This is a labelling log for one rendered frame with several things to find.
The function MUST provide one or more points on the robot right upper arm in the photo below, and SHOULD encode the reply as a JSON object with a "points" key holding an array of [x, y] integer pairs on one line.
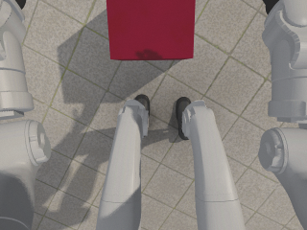
{"points": [[283, 151]]}

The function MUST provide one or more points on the robot left forearm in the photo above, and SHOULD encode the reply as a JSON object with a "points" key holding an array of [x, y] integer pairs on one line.
{"points": [[14, 96]]}

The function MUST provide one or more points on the robot right forearm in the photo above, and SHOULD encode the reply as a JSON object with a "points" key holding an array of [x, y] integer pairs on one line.
{"points": [[285, 35]]}

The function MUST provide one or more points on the robot left upper arm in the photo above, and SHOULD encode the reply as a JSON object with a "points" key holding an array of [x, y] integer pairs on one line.
{"points": [[24, 146]]}

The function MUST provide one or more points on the carton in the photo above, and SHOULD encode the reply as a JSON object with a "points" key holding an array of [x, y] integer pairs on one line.
{"points": [[151, 29]]}

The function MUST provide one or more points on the robot left foot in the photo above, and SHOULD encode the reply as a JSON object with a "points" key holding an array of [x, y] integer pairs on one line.
{"points": [[145, 101]]}

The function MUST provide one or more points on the robot left hand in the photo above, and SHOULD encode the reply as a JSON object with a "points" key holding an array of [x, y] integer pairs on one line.
{"points": [[21, 3]]}

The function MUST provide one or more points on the robot right hand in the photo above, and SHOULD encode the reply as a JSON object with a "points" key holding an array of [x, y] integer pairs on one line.
{"points": [[269, 5]]}

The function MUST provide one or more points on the left robot thigh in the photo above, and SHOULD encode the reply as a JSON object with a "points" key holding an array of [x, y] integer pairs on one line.
{"points": [[120, 205]]}

